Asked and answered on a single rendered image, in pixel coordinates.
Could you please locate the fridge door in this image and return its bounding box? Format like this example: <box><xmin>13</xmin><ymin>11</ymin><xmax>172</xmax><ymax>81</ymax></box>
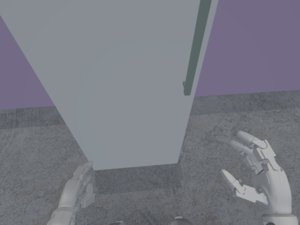
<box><xmin>0</xmin><ymin>0</ymin><xmax>218</xmax><ymax>171</ymax></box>

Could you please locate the robot left hand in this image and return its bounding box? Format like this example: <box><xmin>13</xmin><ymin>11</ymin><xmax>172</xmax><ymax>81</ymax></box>
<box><xmin>58</xmin><ymin>161</ymin><xmax>96</xmax><ymax>212</ymax></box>

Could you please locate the robot left forearm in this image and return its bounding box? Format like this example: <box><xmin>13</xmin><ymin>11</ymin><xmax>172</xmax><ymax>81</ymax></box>
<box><xmin>47</xmin><ymin>207</ymin><xmax>76</xmax><ymax>225</ymax></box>

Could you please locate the robot right forearm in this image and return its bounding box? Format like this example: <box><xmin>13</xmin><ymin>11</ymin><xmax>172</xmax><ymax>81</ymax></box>
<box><xmin>261</xmin><ymin>214</ymin><xmax>298</xmax><ymax>225</ymax></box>

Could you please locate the robot right hand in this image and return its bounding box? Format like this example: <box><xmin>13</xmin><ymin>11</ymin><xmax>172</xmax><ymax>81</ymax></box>
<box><xmin>220</xmin><ymin>131</ymin><xmax>292</xmax><ymax>214</ymax></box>

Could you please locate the handle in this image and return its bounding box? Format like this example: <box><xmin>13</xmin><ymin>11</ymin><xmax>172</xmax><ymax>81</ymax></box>
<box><xmin>183</xmin><ymin>0</ymin><xmax>212</xmax><ymax>96</ymax></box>

